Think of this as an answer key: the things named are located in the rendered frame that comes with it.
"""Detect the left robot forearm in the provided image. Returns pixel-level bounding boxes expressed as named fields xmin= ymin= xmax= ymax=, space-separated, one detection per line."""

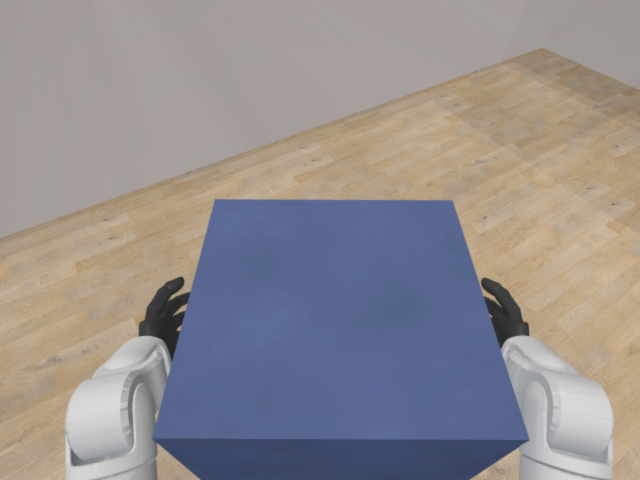
xmin=65 ymin=336 xmax=172 ymax=480

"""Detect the right robot forearm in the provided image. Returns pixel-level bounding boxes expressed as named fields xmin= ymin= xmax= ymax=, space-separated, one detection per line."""
xmin=501 ymin=336 xmax=614 ymax=480

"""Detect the carton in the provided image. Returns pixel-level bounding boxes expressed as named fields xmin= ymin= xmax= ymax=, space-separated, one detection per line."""
xmin=152 ymin=199 xmax=530 ymax=480

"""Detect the robot right hand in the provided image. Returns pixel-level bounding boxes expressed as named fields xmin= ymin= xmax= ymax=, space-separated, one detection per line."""
xmin=481 ymin=278 xmax=529 ymax=349

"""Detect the robot left hand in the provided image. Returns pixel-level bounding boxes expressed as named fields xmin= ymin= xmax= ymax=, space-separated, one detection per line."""
xmin=139 ymin=277 xmax=190 ymax=361

